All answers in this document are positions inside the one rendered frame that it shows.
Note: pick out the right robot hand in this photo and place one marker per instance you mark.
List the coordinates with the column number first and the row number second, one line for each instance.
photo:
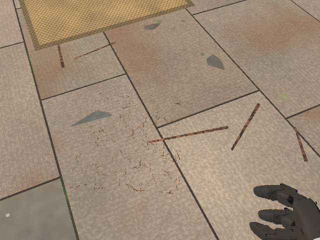
column 303, row 223

